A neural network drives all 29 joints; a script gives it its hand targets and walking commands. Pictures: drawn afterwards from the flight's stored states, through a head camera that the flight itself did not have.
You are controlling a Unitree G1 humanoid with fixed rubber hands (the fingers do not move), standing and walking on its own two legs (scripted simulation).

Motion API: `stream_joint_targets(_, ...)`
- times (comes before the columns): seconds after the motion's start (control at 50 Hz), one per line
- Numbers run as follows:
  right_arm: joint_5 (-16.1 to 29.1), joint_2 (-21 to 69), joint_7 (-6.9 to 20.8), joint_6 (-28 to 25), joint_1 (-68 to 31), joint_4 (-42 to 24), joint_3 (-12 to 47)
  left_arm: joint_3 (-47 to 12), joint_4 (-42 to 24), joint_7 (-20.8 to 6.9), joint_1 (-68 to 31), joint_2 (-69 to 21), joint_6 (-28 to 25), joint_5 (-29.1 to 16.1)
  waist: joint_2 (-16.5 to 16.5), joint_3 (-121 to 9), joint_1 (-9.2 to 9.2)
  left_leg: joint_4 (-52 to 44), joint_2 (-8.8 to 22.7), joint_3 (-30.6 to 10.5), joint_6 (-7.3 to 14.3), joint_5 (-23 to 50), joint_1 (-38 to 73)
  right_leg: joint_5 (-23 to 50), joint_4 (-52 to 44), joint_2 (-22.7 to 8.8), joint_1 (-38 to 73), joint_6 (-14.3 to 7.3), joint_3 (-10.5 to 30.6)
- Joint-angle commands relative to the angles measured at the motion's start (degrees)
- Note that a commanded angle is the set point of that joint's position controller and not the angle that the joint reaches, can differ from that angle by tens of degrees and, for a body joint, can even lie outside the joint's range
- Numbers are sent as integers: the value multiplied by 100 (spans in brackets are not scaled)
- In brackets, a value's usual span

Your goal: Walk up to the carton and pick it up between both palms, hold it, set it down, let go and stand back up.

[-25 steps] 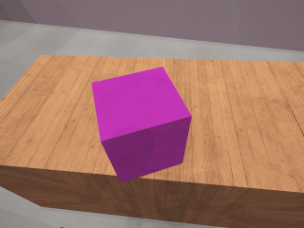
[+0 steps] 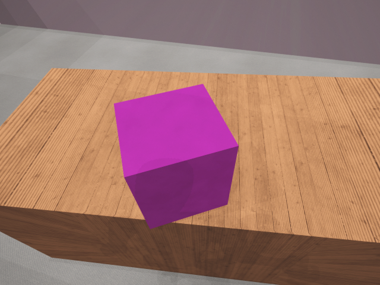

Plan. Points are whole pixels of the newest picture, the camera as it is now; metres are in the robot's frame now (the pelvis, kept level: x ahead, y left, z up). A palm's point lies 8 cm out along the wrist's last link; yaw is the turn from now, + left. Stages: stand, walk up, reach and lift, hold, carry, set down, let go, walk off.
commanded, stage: walk up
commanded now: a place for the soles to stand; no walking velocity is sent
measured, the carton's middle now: (175, 158) +0.41 +0.07 +0.01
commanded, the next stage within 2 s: none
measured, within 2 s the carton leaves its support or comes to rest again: neither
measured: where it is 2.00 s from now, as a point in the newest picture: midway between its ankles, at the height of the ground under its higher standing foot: outside the picture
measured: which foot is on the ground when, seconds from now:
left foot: down 0.00-0.10, up 0.12-0.42, down 0.44-0.88, up 0.90-1.00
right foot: down 0.00-0.44, up 0.46-0.92, down 0.94-1.00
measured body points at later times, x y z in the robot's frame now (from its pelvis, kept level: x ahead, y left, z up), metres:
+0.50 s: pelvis -0.05 +0.14 -0.02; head -0.01 +0.16 +0.42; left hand +0.02 +0.48 -0.14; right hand +0.03 -0.18 -0.12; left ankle -0.04 +0.22 -0.73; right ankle +0.00 -0.10 -0.71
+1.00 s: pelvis -0.05 +0.24 -0.02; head -0.04 +0.27 +0.43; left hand +0.04 +0.57 -0.14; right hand +0.00 -0.10 -0.10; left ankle -0.02 +0.38 -0.71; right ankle -0.01 +0.12 -0.73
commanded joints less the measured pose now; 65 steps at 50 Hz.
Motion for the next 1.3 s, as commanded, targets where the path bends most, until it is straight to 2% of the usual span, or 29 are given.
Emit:
stream_joint_targets(0.0,-70,-1282,-51,-79,-235,-8,-320,375,-179,37,-590,1028,-115,73,-165,-385,140,-704,626,-597,277,1040,-617,562,-571,-513,591,-435,511)
stream_joint_targets(0.02,-367,-1470,177,282,-466,-506,-562,632,49,375,378,1747,-229,-74,373,-206,314,577,238,-95,237,1918,-1393,1483,-549,-1265,875,-852,1084)
stream_joint_targets(0.08,-380,-1234,239,672,-80,-853,-645,812,-164,563,649,2032,-290,-92,-300,-338,159,3660,93,-300,21,-1551,-2057,3703,-906,-2891,905,-1954,2264)
stream_joint_targets(0.22,-267,-1126,428,744,-210,-793,-720,775,-303,571,574,1753,-307,147,-402,170,192,2817,243,-25,-116,-578,-1581,1366,-1054,-1574,-249,-1223,544)
stream_joint_targets(0.3,-92,-1100,426,628,555,-353,-722,845,-564,380,-514,1847,-246,238,-2073,161,-204,1177,689,348,34,-731,-782,-1041,-1069,-1401,-858,-1080,361)
stream_joint_targets(0.36,-220,-1303,248,465,1742,177,-845,693,-631,350,-777,1548,-82,161,-807,-262,-685,-312,462,178,-5,-18,517,-893,1318,-850,-1562,-624,-111)
stream_joint_targets(0.4,-273,-1961,91,344,1276,-49,-914,397,-761,378,-391,733,-12,-95,1461,150,-401,-1728,1355,-2417,-266,-691,-788,-2072,3127,280,-2207,-374,358)
stream_joint_targets(0.42,-261,-2135,73,330,714,-163,-956,492,-640,445,64,1102,70,-103,880,259,-165,-2069,1362,-2584,-509,-1314,-1130,-1798,3253,449,-1984,-371,913)
stream_joint_targets(0.46,-248,-2227,34,299,-63,-484,-968,489,-503,477,32,1360,80,-29,1468,248,-209,-2685,1864,-3270,-345,-2263,-1586,-1375,3345,227,-1847,-466,1208)
stream_joint_targets(0.54,-67,-1137,-18,165,158,-270,-774,483,73,383,952,1339,135,-128,1030,-517,28,-1757,1054,-1125,-960,676,756,-409,3086,253,-1897,-184,1125)
stream_joint_targets(0.6,9,-974,-119,41,742,-192,-719,481,2,305,912,1081,122,-50,1006,-1530,-96,-976,1042,-482,-1060,3830,2437,-357,2591,513,-1751,-139,1084)
stream_joint_targets(0.66,23,-852,-232,2,1300,17,-678,414,-93,242,334,837,138,-7,780,-1410,-299,-856,1115,-447,-1003,4300,2820,-496,2346,624,-1935,-174,1001)
stream_joint_targets(0.7,140,-994,-289,12,1346,-40,-737,401,-31,189,813,843,107,125,1710,-1368,-187,-1081,746,-8,-2150,5782,2896,-854,1911,953,-1425,-242,667)
stream_joint_targets(0.78,164,-1172,-320,224,-31,-365,-900,501,346,297,1916,1233,120,273,1646,-722,515,-758,-256,1263,-3568,7615,1638,-1159,-1095,1017,278,-278,-907)
stream_joint_targets(0.8,215,-1300,-348,291,-974,-601,-961,675,560,373,2931,1386,99,333,1202,-694,1305,1360,-678,1346,-3452,7354,768,-739,-2330,366,1011,-872,-951)
stream_joint_targets(0.82,138,-839,-374,228,-222,-214,-805,725,619,409,1637,1221,129,298,-1612,-605,818,3387,-617,811,-1918,2246,-259,2317,-2253,-127,1617,-1054,-510)
stream_joint_targets(0.84,151,-787,-336,188,625,-279,-745,658,21,444,57,933,22,356,-2544,-752,250,4294,227,-505,-610,-3208,-1724,3157,-821,-1416,1785,-1467,1394)
stream_joint_targets(0.86,83,-1167,-425,145,1000,-184,-678,497,-641,402,-1227,878,130,458,-1222,-428,-403,3607,895,-1210,227,-2720,-796,2258,-482,-1490,-214,-1451,1468)
stream_joint_targets(0.9,36,-1533,-373,173,2456,219,-856,660,-1216,241,-2226,1522,375,591,-1439,-43,-1123,3108,1151,-1466,872,-2885,747,-511,-17,-1190,-3416,-1039,1250)
stream_joint_targets(0.92,44,-1674,-372,190,2540,107,-843,636,-1399,272,-2580,1435,291,542,-760,589,-1352,1992,1806,-2537,1083,-3553,160,-1040,690,-992,-4077,-890,865)
stream_joint_targets(0.98,-312,-1829,-319,25,1782,-144,-849,569,-1126,-33,-1125,1016,316,335,963,1222,-562,-1153,1637,-2014,1159,-1308,-1938,-1677,3250,359,-2159,-550,518)
stream_joint_targets(1.0,-409,-2174,-445,-40,1225,-202,-849,606,-1359,-142,-464,1019,470,420,502,1018,63,-1633,2051,-2723,1216,-1441,-2427,-1391,3670,433,-1707,-451,711)
stream_joint_targets(1.02,-411,-2599,-590,-64,1077,-214,-961,737,-1451,-222,13,1200,513,443,1440,399,187,-1720,1955,-2550,1172,-1474,-2269,-1304,3936,409,-1588,-409,490)
stream_joint_targets(1.04,-409,-3107,-720,-95,125,-487,-1072,892,-1222,-275,199,1428,560,526,2279,757,366,-2629,2750,-4032,1620,-3087,-3409,-1344,5587,377,-1603,-279,705)
stream_joint_targets(1.06,-353,-3158,-723,-175,-461,-737,-1124,1057,-1101,-355,238,1858,603,516,2151,891,480,-2647,2950,-4434,1815,-3250,-3720,-1065,5800,142,-1384,-214,1202)
stream_joint_targets(1.14,-374,-2454,-731,-213,-333,-855,-985,1170,-1025,-382,675,1857,498,323,1687,69,822,-237,1996,-2323,1047,-614,-2675,-1733,3273,-399,-608,-329,1532)
stream_joint_targets(1.2,-394,-1777,-595,-93,329,-595,-749,1103,-903,-262,1809,1265,418,275,72,-932,1328,2014,503,-77,531,199,-1849,-1490,-320,227,1130,-236,136)
stream_joint_targets(1.24,-130,-1176,-564,-104,385,-624,-498,1056,-801,-86,1798,1570,312,353,-1576,-808,1208,3499,-237,211,215,-1874,-3437,-406,-413,-327,1790,-448,1510)
stream_joint_targets(1.28,-114,-1350,-570,-171,482,-811,-512,1031,-1017,-66,1294,1956,263,372,-1425,-831,725,4009,57,415,159,-2195,-4302,655,-258,-1218,1760,-1034,3019)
